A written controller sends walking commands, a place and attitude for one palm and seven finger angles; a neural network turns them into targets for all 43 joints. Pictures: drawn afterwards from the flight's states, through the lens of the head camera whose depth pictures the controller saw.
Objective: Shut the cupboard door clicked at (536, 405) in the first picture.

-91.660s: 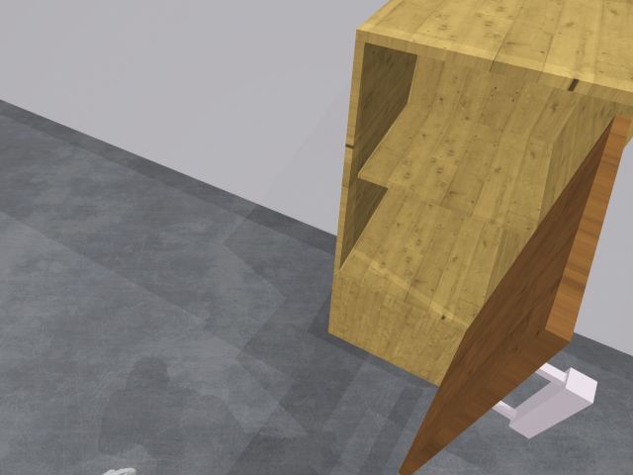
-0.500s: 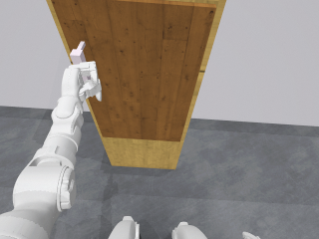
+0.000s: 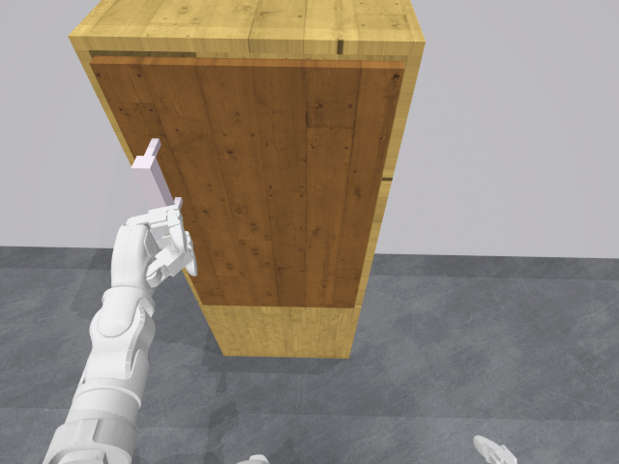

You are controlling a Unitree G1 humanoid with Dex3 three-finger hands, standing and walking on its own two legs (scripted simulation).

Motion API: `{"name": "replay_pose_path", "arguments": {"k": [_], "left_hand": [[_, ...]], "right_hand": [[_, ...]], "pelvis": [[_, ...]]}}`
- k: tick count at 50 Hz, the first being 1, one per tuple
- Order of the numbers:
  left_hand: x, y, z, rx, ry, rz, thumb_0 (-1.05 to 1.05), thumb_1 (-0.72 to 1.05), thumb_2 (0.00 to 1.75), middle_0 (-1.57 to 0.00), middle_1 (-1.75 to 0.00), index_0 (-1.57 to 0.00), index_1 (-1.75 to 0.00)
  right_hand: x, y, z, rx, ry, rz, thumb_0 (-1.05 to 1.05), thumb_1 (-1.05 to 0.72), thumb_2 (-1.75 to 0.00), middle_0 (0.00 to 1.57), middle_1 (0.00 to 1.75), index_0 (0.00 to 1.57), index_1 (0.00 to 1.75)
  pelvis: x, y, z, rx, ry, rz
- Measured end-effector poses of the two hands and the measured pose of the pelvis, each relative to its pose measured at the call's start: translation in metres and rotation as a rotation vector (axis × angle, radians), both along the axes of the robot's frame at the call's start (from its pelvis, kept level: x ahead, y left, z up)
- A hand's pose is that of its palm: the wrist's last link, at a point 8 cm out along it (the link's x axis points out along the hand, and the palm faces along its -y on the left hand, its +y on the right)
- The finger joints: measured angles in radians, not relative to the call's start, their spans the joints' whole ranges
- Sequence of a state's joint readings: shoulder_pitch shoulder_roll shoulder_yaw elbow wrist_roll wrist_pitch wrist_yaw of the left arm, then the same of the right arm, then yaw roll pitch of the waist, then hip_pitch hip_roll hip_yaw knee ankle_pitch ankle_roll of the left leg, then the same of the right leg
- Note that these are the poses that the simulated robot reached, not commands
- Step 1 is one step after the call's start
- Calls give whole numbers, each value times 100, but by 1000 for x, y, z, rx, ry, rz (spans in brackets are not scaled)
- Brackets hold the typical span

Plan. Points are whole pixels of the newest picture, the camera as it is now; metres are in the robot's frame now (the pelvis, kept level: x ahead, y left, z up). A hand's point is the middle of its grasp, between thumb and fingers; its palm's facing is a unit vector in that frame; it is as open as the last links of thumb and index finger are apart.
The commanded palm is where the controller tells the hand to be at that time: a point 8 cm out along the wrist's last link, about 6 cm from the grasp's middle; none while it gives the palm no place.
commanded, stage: pull the fist back off the door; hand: left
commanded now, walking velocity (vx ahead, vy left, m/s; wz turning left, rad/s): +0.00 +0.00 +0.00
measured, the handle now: (163, 187) +0.48 +0.22 +0.09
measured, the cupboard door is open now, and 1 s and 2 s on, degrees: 0 0 0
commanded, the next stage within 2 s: draw the hand back to the body in 0.10 s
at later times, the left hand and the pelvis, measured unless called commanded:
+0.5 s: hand (153, 277) +0.31 +0.18 +0.11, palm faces +0.04 -1.00 -0.05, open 3.1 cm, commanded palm +0.27 +0.23 +0.12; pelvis +0.02 -0.01 +0.01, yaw +2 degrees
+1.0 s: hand (71, 320) +0.24 +0.23 +0.15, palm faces +0.32 -0.90 -0.30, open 3.3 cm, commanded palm +0.20 +0.27 +0.18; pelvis +0.01 -0.01 +0.04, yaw +2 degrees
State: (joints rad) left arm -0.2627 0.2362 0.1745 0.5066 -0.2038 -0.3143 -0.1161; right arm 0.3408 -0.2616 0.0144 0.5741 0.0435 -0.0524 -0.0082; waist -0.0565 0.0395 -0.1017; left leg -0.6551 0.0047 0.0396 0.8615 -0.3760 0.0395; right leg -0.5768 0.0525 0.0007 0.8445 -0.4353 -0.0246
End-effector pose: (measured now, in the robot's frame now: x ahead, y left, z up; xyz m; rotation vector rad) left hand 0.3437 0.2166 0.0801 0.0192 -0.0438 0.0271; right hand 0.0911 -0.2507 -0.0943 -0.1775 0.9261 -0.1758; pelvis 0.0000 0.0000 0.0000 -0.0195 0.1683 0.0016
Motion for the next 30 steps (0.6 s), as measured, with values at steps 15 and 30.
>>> {"name": "replay_pose_path", "arguments": {"k": [15,30], "left_hand": [[-29,-3,11,3,2,-18,2,90,90,-130,-150,-130,-150],[-77,26,44,30,10,22,2,90,90,-130,-149,-130,-150]], "right_hand": [[113,22,28,22,-225,150,1,-91,-90,20,30,20,30],[91,11,31,27,-210,115,2,-91,-90,21,30,20,30]], "pelvis": [[20,-5,4,5,-28,38],[21,-13,15,12,-90,37]]}}
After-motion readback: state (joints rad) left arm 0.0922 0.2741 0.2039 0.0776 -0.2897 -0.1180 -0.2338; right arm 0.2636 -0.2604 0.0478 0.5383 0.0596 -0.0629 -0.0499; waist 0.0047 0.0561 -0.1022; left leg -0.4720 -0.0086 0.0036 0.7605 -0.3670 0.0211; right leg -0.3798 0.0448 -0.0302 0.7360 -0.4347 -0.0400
